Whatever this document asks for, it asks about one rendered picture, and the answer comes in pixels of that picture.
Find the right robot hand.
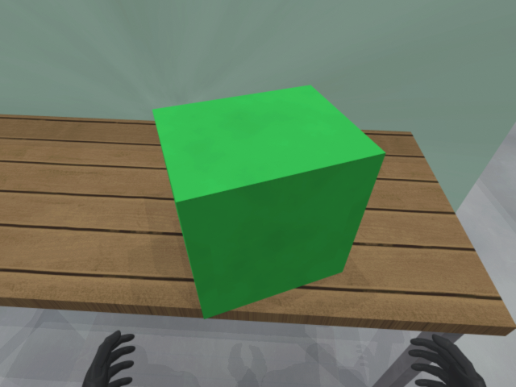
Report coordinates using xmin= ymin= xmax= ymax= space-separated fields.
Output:
xmin=408 ymin=334 xmax=486 ymax=387

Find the left robot hand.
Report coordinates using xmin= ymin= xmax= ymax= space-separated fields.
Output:
xmin=82 ymin=331 xmax=135 ymax=387

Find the table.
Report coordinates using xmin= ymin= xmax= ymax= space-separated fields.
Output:
xmin=0 ymin=114 xmax=516 ymax=387

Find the carton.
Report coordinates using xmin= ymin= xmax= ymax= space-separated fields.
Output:
xmin=152 ymin=85 xmax=386 ymax=319

